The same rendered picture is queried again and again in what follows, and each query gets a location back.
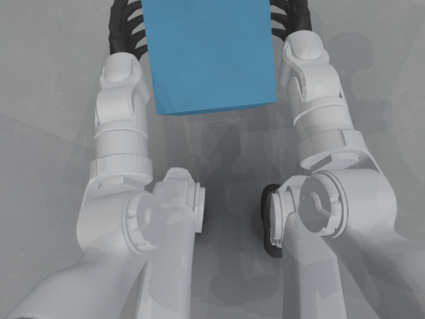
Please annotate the right robot shin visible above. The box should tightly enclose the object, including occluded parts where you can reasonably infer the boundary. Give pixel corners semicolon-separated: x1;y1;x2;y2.
270;175;308;248

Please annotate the left robot upper arm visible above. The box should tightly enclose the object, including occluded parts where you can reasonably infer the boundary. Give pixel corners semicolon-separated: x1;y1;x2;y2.
3;189;167;319

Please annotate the right robot hand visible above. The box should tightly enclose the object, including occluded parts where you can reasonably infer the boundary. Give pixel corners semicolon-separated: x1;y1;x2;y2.
270;0;312;42

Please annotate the right robot upper arm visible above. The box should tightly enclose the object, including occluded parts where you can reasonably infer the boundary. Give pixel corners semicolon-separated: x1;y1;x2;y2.
297;168;425;319

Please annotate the right robot forearm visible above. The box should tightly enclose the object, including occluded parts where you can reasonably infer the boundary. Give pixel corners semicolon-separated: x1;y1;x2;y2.
278;30;397;206

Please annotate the robot shin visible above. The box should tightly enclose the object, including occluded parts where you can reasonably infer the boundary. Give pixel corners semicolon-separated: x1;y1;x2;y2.
152;167;196;202
270;175;308;248

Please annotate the left robot hand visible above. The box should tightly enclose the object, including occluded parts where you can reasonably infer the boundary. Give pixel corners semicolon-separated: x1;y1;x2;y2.
109;0;148;61

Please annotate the carton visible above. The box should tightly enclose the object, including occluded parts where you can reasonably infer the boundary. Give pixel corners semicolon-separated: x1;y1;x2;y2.
141;0;276;116

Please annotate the left robot shin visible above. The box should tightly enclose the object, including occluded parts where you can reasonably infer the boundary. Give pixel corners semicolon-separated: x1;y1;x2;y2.
152;167;196;202

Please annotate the left robot forearm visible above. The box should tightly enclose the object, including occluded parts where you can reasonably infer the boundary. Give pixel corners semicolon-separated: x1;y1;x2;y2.
76;53;153;235

